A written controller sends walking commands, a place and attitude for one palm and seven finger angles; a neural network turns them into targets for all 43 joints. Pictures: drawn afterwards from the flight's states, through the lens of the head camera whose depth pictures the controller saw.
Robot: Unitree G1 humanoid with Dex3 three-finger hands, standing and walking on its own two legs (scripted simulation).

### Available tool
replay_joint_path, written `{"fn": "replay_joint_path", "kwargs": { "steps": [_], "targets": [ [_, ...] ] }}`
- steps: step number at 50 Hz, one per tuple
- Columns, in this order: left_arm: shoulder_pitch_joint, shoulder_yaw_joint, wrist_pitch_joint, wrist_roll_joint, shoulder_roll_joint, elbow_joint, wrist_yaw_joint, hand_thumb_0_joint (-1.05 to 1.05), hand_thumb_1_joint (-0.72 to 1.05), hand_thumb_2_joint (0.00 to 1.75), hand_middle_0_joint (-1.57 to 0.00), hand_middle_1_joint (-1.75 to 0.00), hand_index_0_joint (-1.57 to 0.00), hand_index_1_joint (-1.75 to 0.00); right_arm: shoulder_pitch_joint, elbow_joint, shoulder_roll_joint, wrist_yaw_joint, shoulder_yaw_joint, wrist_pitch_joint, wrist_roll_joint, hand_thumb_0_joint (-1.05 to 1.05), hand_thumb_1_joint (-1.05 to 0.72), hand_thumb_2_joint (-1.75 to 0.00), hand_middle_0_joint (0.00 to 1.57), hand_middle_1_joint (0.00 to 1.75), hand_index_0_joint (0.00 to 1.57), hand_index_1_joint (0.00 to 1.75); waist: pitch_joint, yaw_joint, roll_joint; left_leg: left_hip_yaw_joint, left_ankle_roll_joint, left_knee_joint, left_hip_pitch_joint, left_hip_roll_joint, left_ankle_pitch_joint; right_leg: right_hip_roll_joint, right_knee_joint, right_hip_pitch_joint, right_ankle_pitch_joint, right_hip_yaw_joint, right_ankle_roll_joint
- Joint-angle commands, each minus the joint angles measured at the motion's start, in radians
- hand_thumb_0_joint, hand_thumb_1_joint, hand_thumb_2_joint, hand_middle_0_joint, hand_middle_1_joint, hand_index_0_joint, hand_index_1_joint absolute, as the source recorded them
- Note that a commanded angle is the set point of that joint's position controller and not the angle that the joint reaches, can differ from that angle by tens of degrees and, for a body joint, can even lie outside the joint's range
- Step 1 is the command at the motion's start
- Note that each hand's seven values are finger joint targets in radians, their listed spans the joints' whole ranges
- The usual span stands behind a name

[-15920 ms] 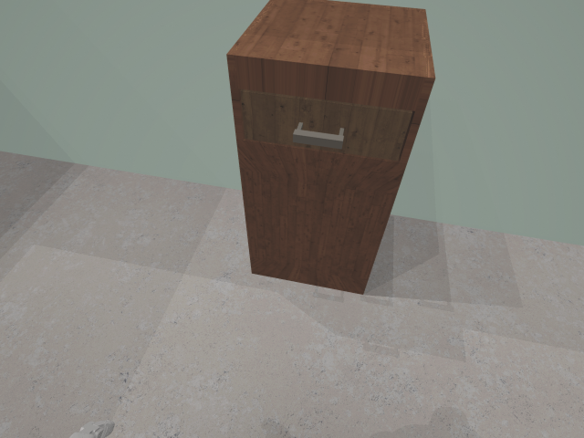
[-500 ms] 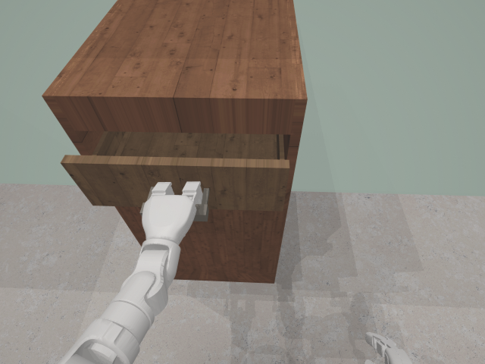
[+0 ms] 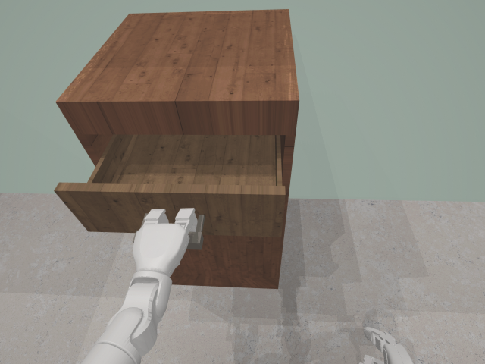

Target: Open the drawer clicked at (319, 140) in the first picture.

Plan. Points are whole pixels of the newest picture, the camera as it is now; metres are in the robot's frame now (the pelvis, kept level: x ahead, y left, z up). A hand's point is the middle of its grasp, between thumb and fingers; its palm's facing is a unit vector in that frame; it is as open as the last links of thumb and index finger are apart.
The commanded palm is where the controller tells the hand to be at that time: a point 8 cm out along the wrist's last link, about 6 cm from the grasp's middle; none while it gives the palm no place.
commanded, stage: pull the drawer open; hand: left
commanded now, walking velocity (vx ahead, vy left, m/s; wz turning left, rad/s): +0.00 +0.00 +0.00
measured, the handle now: (171, 229) +0.35 +0.15 +0.01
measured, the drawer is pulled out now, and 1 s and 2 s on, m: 0.15 0.26 0.30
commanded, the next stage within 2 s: open the thumb to release the handle in 1.66 s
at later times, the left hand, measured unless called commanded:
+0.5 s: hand (166, 282) +0.26 +0.15 -0.01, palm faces +0.02 -0.11 -0.99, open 5.7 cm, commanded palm +0.22 +0.15 +0.05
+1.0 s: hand (158, 318) +0.20 +0.15 -0.01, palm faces +0.03 -0.15 -0.99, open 5.8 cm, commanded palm +0.16 +0.15 +0.05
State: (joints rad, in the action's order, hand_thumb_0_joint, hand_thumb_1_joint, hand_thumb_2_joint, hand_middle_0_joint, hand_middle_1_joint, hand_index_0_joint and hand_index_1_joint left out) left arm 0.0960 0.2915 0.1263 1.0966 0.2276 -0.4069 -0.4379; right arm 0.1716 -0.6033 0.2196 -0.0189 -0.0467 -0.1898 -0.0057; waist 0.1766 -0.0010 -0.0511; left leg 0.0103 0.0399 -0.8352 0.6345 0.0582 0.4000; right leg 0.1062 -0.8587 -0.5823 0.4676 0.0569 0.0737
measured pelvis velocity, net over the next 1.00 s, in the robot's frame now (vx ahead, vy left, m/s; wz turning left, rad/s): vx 0.00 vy -0.01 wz -0.01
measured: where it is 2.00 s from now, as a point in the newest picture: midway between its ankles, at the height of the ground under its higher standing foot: outside the picture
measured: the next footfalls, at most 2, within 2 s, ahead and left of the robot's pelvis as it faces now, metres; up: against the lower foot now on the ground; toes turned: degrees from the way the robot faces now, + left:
none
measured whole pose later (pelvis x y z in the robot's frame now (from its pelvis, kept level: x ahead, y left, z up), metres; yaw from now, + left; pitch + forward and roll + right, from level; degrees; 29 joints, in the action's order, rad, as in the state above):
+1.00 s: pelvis +0.00 -0.01 -0.01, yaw +0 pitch +11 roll +2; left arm -0.41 0.27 0.06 1.12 0.26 0.07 -0.46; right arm 0.12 -0.50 0.22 -0.08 -0.01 -0.15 0.03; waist 0.18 0.06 -0.05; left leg 0.02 0.03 -0.92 0.67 0.06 0.45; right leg 0.11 -0.97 -0.63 0.52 0.06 0.09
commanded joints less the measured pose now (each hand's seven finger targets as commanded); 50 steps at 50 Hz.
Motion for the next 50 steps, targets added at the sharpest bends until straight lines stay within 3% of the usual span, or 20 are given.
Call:
{"fn": "replay_joint_path", "kwargs": {
  "steps": [1,5,6,9,11,14,16,18,20,22,25,29,33,35,36,39,43,45,50],
  "targets": [
    [0.169,-0.056,-0.004,-0.012,0.066,0.223,-0.043,0.00,0.90,0.90,-0.40,-1.35,-0.40,-1.35,-0.113,0.155,0.097,0.005,-0.026,0.048,0.000,0.00,-0.90,-0.90,0.20,0.30,0.20,0.30,0.217,0.013,0.086,-0.027,0.005,0.063,-0.199,-0.006,-0.297,-0.048,0.138,0.084,-0.434,0.047,-0.012],
    [0.140,-0.068,-0.014,-0.013,0.081,0.251,-0.036,0.00,0.90,0.90,-0.40,-1.35,-0.40,-1.35,-0.131,0.159,0.093,0.003,-0.020,0.052,0.000,0.00,-0.90,-0.90,0.20,0.30,0.20,0.30,0.236,0.026,0.086,-0.025,0.005,0.062,-0.204,-0.007,-0.296,-0.051,0.137,0.091,-0.435,0.056,-0.015],
    [0.126,-0.045,-0.017,-0.018,0.059,0.257,-0.034,0.00,0.90,0.90,-0.40,-1.35,-0.40,-1.35,-0.126,0.164,0.093,0.002,-0.022,0.054,0.002,0.00,-0.90,-0.90,0.20,0.30,0.20,0.30,0.207,0.016,0.086,-0.028,0.006,0.063,-0.199,-0.006,-0.284,-0.051,0.141,0.083,-0.427,0.055,-0.013],
    [0.068,-0.055,-0.024,-0.013,0.064,0.286,-0.033,0.00,0.90,0.90,-0.40,-1.35,-0.40,-1.35,-0.133,0.171,0.096,-0.004,-0.023,0.057,0.003,0.00,-0.90,-0.90,0.20,0.30,0.20,0.30,0.220,0.029,0.091,-0.033,0.004,0.060,-0.210,-0.008,-0.308,-0.048,0.135,0.087,-0.440,0.060,-0.009],
    [0.065,-0.043,-0.029,-0.016,0.056,0.315,-0.034,0.00,0.90,0.90,-0.40,-1.35,-0.40,-1.35,-0.137,0.174,0.092,-0.006,-0.022,0.060,0.005,0.00,-0.90,-0.90,0.20,0.30,0.20,0.30,0.214,0.023,0.088,-0.031,0.005,0.054,-0.203,-0.008,-0.295,-0.052,0.129,0.080,-0.439,0.060,-0.012],
    [-0.005,-0.075,-0.030,-0.017,0.085,0.332,-0.036,0.00,0.90,0.90,-0.40,-1.35,-0.40,-1.35,-0.149,0.181,0.096,-0.008,-0.017,0.064,0.005,0.00,-0.90,-0.90,0.20,0.30,0.20,0.30,0.209,0.038,0.090,-0.031,0.002,0.057,-0.189,-0.004,-0.289,-0.053,0.132,0.099,-0.452,0.074,-0.011],
    [-0.028,-0.040,-0.033,-0.011,0.053,0.367,-0.040,0.00,0.90,0.90,-0.40,-1.35,-0.40,-1.35,-0.151,0.187,0.087,-0.013,-0.018,0.066,0.009,0.00,-0.90,-0.90,0.20,0.30,0.20,0.30,0.213,0.034,0.081,-0.032,0.003,0.045,-0.196,-0.004,-0.299,-0.056,0.119,0.089,-0.471,0.071,-0.013],
    [-0.054,-0.046,-0.030,-0.011,0.059,0.374,-0.042,0.00,0.90,0.90,-0.40,-1.35,-0.40,-1.35,-0.154,0.187,0.088,-0.015,-0.015,0.068,0.009,0.00,-0.90,-0.90,0.20,0.30,0.20,0.30,0.192,0.032,0.094,-0.032,0.003,0.041,-0.190,-0.004,-0.297,-0.056,0.118,0.081,-0.476,0.070,-0.014],
    [-0.077,-0.079,-0.032,-0.007,0.092,0.392,-0.045,0.00,0.90,0.90,-0.40,-1.35,-0.40,-1.35,-0.171,0.189,0.086,-0.016,-0.009,0.069,0.010,0.00,-0.90,-0.90,0.20,0.30,0.20,0.30,0.223,0.045,0.106,-0.032,-0.002,0.036,-0.182,-0.001,-0.302,-0.056,0.106,0.096,-0.499,0.090,-0.015],
    [-0.113,-0.034,-0.031,-0.008,0.051,0.436,-0.045,0.00,0.90,0.90,-0.40,-1.35,-0.40,-1.35,-0.176,0.199,0.083,-0.024,-0.009,0.072,0.011,0.00,-0.90,-0.90,0.20,0.30,0.20,0.30,0.216,0.043,0.083,-0.033,-0.002,0.034,-0.193,-0.003,-0.308,-0.059,0.104,0.087,-0.498,0.079,-0.015],
    [-0.152,-0.064,-0.028,-0.008,0.081,0.436,-0.045,0.00,0.90,0.90,-0.40,-1.35,-0.40,-1.35,-0.186,0.201,0.083,-0.023,-0.002,0.073,0.012,0.00,-0.90,-0.90,0.20,0.30,0.20,0.30,0.202,0.046,0.116,-0.032,-0.003,0.030,-0.173,-0.001,-0.294,-0.063,0.105,0.094,-0.518,0.092,-0.021],
    [-0.261,-0.080,-0.040,-0.010,0.096,0.497,-0.049,0.00,0.90,0.90,-0.40,-1.35,-0.40,-1.35,-0.194,0.217,0.081,-0.030,0.001,0.079,0.012,0.00,-0.90,-0.90,0.20,0.30,0.20,0.30,0.205,0.060,0.085,-0.037,-0.008,0.029,-0.180,0.002,-0.320,-0.060,0.093,0.110,-0.556,0.099,-0.013],
    [-0.277,-0.040,-0.036,-0.001,0.060,0.531,-0.050,0.00,0.90,0.90,-0.40,-1.35,-0.40,-1.35,-0.190,0.227,0.078,-0.036,0.001,0.080,0.017,0.00,-0.90,-0.90,0.20,0.30,0.20,0.30,0.173,0.049,0.086,-0.037,-0.005,0.017,-0.180,-0.004,-0.296,-0.057,0.089,0.063,-0.482,0.083,-0.014],
    [-0.316,-0.082,-0.041,0.006,0.102,0.560,-0.053,0.00,0.90,0.90,-0.40,-1.35,-0.40,-1.35,-0.200,0.236,0.078,-0.039,0.004,0.081,0.021,0.00,-0.90,-0.90,0.20,0.30,0.20,0.30,0.205,0.065,0.092,-0.031,-0.010,0.005,-0.183,-0.006,-0.306,-0.054,0.082,0.069,-0.494,0.109,-0.011],
    [-0.363,-0.049,-0.045,-0.004,0.068,0.570,-0.052,0.00,0.90,0.90,-0.40,-1.35,-0.40,-1.35,-0.191,0.242,0.075,-0.042,0.005,0.084,0.020,0.00,-0.90,-0.90,0.20,0.30,0.20,0.30,0.189,0.060,0.083,-0.037,-0.007,0.008,-0.178,-0.002,-0.311,-0.058,0.077,0.078,-0.522,0.094,-0.013],
    [-0.421,-0.090,-0.059,-0.008,0.105,0.598,-0.054,0.00,0.90,0.90,-0.40,-1.35,-0.40,-1.35,-0.193,0.247,0.078,-0.048,0.010,0.086,0.020,0.00,-0.90,-0.90,0.20,0.30,0.20,0.30,0.188,0.068,0.103,-0.040,-0.010,0.002,-0.165,-0.001,-0.321,-0.056,0.071,0.089,-0.554,0.107,-0.013],
    [-0.465,-0.037,-0.066,0.003,0.061,0.653,-0.056,0.00,0.90,0.90,-0.40,-1.35,-0.40,-1.35,-0.189,0.263,0.077,-0.063,0.008,0.087,0.027,0.00,-0.90,-0.90,0.20,0.30,0.20,0.30,0.166,0.060,0.077,-0.040,-0.008,-0.020,-0.167,-0.007,-0.317,-0.056,0.056,0.035,-0.505,0.097,-0.010],
    [-0.498,-0.075,-0.067,0.004,0.095,0.659,-0.061,0.00,0.90,0.90,-0.40,-1.35,-0.40,-1.35,-0.194,0.269,0.080,-0.065,0.014,0.087,0.031,0.00,-0.90,-0.90,0.20,0.30,0.20,0.30,0.172,0.070,0.099,-0.037,-0.010,-0.032,-0.155,-0.007,-0.306,-0.051,0.051,0.027,-0.489,0.112,-0.007],
    [-0.575,-0.082,-0.083,0.006,0.101,0.697,-0.070,0.00,0.90,0.90,-0.40,-1.35,-0.40,-1.35,-0.191,0.282,0.076,-0.073,0.018,0.093,0.035,0.00,-0.90,-0.90,0.20,0.30,0.20,0.30,0.170,0.078,0.099,-0.038,-0.012,-0.047,-0.135,-0.003,-0.282,-0.055,0.039,0.012,-0.467,0.118,-0.006]
  ]
}}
